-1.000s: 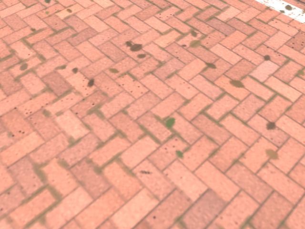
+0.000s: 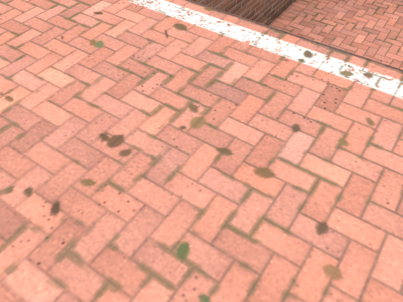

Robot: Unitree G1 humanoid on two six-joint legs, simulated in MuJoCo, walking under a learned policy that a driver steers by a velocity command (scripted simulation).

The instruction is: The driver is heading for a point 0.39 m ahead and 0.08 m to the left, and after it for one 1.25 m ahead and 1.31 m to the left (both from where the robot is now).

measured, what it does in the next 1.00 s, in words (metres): walks ahead: right foot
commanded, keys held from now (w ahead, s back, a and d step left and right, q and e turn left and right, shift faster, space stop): no key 0.26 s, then w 0.38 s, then no key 0.16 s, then q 0.20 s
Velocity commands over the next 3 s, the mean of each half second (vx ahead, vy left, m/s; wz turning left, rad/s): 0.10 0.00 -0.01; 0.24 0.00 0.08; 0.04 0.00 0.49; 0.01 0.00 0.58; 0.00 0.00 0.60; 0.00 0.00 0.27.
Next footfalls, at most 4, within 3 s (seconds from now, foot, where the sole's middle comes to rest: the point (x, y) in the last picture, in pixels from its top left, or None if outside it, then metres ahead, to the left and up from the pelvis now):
0.94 right None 0.39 -0.08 -0.77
1.36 left None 0.27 0.14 -0.77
1.88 right None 0.39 -0.04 -0.77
2.32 left None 0.21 0.17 -0.77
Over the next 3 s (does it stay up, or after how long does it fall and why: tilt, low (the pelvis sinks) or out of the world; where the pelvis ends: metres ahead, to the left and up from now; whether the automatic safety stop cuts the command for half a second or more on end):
stays up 0.29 0.07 0.01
